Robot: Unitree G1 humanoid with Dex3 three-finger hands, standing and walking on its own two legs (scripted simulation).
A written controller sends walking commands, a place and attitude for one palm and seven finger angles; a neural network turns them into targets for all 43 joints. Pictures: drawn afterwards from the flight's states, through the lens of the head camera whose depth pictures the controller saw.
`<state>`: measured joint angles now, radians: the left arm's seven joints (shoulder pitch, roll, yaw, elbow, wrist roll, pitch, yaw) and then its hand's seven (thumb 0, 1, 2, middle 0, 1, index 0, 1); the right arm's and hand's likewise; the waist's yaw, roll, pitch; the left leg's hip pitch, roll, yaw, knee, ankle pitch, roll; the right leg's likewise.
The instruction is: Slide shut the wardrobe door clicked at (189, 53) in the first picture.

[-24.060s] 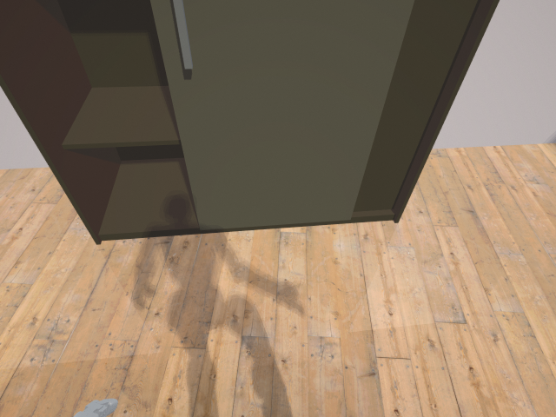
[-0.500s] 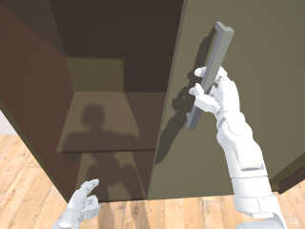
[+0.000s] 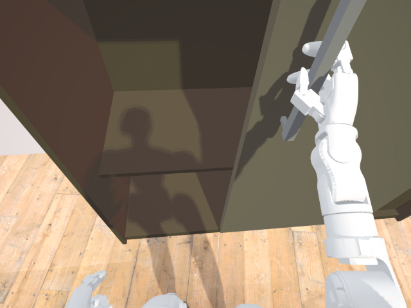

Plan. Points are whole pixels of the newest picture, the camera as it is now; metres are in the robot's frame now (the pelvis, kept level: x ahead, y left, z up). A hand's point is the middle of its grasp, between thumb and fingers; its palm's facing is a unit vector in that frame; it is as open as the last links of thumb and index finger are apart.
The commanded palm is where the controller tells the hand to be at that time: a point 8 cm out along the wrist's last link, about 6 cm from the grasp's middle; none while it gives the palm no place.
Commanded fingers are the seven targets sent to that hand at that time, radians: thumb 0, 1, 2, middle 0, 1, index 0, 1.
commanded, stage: step sideways, sliding the door along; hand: right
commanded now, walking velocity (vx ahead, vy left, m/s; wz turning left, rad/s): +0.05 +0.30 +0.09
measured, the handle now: (310, 73) +0.45 -0.17 +0.21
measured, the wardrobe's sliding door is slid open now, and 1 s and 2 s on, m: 0.44 0.36 0.21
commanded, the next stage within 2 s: none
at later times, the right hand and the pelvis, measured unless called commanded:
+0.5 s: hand (286, 90) +0.42 -0.12 +0.20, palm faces +0.37 +0.93 -0.05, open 6.5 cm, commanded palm +0.38 -0.08 +0.20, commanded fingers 0.00 -0.90 -0.90 0.45 1.40 0.45 1.40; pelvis +0.03 +0.10 +0.00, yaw -3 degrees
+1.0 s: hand (245, 96) +0.40 -0.06 +0.20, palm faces +0.30 +0.95 -0.04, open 7.0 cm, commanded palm +0.37 -0.03 +0.20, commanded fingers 0.00 -0.90 -0.90 0.45 1.40 0.45 1.40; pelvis +0.07 +0.12 +0.00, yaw +0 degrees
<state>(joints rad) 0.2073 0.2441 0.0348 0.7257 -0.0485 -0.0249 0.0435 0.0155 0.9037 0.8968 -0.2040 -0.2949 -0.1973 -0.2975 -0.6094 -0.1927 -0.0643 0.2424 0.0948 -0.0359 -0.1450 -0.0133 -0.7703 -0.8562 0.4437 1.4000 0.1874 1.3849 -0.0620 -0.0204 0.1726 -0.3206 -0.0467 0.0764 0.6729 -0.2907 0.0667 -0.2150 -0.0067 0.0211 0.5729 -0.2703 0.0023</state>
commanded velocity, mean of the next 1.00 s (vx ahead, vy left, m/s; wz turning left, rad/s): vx -0.06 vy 0.14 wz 0.14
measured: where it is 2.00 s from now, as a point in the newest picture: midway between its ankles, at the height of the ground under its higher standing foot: outside the picture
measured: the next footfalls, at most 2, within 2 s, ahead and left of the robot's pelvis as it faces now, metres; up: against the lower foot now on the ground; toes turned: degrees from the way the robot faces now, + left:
left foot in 0.32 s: +0.12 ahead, +0.23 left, +0.00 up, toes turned +3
right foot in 0.46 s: +0.08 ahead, -0.06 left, +0.00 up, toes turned -6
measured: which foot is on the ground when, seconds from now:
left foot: up 0.00-0.30, down 0.32-1.00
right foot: down 0.00-0.36, up 0.38-0.44, down 0.46-1.00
